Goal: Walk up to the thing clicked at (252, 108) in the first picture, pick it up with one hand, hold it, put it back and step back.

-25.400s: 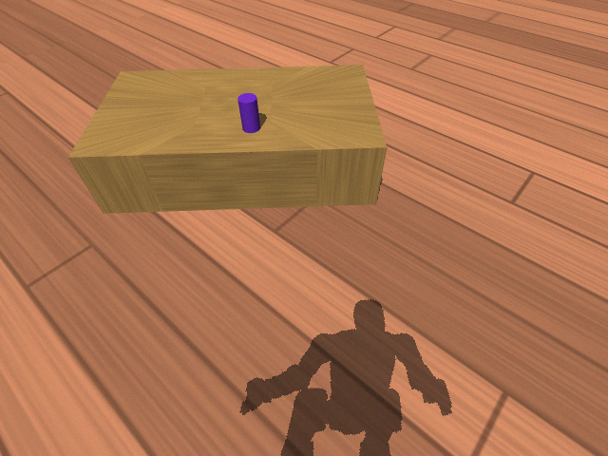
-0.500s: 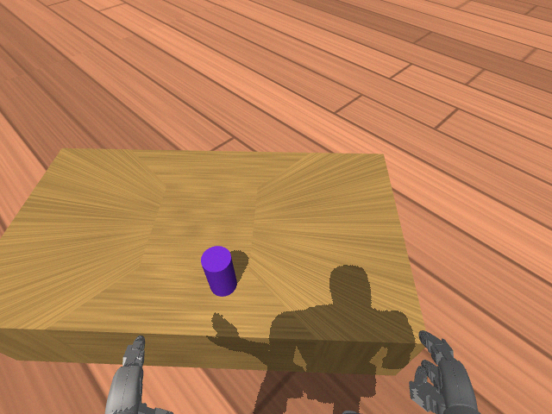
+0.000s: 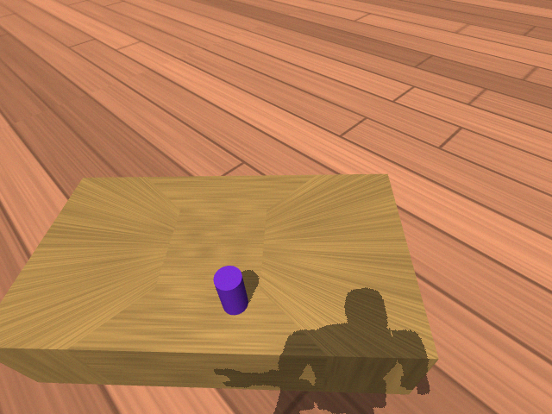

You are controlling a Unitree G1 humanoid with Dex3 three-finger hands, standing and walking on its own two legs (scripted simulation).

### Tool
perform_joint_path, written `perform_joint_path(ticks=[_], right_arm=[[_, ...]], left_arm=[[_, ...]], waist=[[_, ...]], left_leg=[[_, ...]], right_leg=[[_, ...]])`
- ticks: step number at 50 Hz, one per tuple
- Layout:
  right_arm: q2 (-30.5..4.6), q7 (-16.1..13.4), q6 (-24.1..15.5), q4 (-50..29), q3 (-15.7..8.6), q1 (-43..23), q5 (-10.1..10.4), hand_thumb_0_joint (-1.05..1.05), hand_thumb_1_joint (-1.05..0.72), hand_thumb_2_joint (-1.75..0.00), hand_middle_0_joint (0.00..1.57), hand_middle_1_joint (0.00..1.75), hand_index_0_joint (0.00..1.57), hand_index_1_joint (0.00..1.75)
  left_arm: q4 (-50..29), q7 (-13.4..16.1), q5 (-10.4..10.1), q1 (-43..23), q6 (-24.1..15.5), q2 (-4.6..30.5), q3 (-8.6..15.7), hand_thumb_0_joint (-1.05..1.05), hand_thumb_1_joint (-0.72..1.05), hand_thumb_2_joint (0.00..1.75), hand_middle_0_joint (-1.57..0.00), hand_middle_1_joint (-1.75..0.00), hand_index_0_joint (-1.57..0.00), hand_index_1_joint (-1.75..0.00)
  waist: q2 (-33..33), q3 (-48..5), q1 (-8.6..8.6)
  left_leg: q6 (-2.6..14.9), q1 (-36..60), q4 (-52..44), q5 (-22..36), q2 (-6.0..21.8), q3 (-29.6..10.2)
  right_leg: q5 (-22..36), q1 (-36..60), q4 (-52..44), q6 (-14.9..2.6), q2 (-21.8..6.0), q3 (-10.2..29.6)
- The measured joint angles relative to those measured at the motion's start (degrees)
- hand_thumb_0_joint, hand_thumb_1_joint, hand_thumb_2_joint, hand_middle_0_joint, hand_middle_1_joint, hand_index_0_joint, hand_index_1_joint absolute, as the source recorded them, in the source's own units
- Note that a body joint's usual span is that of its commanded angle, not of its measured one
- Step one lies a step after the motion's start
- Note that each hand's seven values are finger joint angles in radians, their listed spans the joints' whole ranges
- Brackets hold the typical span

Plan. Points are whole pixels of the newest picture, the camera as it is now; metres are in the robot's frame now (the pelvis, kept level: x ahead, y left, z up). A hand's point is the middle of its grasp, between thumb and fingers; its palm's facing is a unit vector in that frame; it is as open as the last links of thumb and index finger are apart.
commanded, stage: home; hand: left
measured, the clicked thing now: (231, 291) +0.51 +0.17 -0.37
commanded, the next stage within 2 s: stand in 1.04 s
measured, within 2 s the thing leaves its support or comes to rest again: neither
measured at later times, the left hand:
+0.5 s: hand out of the picture +0.03 +0.24 -0.14, palm faces -0.01 -0.93 -0.38, open 17.5 cm
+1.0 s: hand out of the picture +0.06 +0.24 -0.14, palm faces -0.01 -0.93 -0.37, open 17.6 cm
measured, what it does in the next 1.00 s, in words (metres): stands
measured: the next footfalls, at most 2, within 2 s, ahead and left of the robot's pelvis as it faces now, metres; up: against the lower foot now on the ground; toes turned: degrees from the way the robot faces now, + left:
none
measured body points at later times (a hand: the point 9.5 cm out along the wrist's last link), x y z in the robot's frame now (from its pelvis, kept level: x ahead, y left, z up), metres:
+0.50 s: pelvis -0.01 +0.00 +0.01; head -0.02 -0.02 +0.46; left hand +0.03 +0.29 -0.11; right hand +0.05 -0.29 -0.14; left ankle -0.03 +0.12 -0.73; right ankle +0.03 -0.14 -0.73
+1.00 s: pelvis +0.00 -0.01 +0.02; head -0.01 -0.03 +0.46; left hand +0.06 +0.29 -0.11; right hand +0.06 -0.30 -0.13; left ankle -0.03 +0.12 -0.73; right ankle +0.03 -0.14 -0.73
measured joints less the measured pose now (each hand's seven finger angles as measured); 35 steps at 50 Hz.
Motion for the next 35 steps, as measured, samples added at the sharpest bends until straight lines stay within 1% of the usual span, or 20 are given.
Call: perform_joint_path(ticks=[7, 15, 24, 35], right_arm=[[-0.18, 0.12, 0.44, 4.27, 0.32, -0.40, 0.59, 0.01, -0.91, -0.90, 0.21, 0.30, 0.20, 0.30], [0.03, 0.27, 0.23, 7.13, 1.28, -2.03, 1.09, 0.00, -0.91, -0.90, 0.21, 0.30, 0.20, 0.30], [-0.55, 0.35, -0.19, 8.91, 1.81, -3.18, 1.36, 0.00, -0.91, -0.90, 0.21, 0.30, 0.20, 0.30], [-1.41, 0.31, -0.43, 10.56, 2.17, -4.12, 1.69, 0.00, -0.91, -0.90, 0.21, 0.30, 0.20, 0.30]], left_arm=[[6.69, 0.20, -0.41, -1.42, -0.08, 0.14, -0.48, -0.01, -0.55, 0.05, -0.05, -0.05, -0.05, -0.05], [11.62, -0.13, -0.54, -3.17, -0.13, -0.38, -1.29, -0.01, -0.55, 0.05, -0.05, -0.05, -0.05, -0.05], [14.78, -0.57, -0.74, -4.63, -0.26, -0.24, -1.52, -0.01, -0.55, 0.05, -0.05, -0.05, -0.05, -0.05], [16.42, -0.85, -1.00, -6.17, -0.46, 0.13, -1.56, -0.01, -0.55, 0.05, -0.05, -0.05, -0.05, -0.05]], waist=[[0.25, 1.07, 0.41], [0.28, 1.30, 0.77], [0.06, 1.48, 0.94], [0.01, 2.00, 0.89]], left_leg=[[0.11, 3.52, -5.33, 2.99, -0.32, -0.14], [0.04, 5.64, -9.05, 5.27, -0.39, -0.22], [-0.16, 5.97, -10.72, 6.40, -0.17, -0.24], [-0.47, 6.36, -11.88, 6.90, 0.19, -0.44]], right_leg=[[2.68, 3.54, -5.03, 0.19, -0.21, -0.23], [4.70, 5.56, -8.41, 0.21, -0.22, -0.36], [5.82, 5.87, -10.05, -0.01, 0.04, -0.43], [6.19, 6.27, -11.12, -0.32, 0.41, -0.67]])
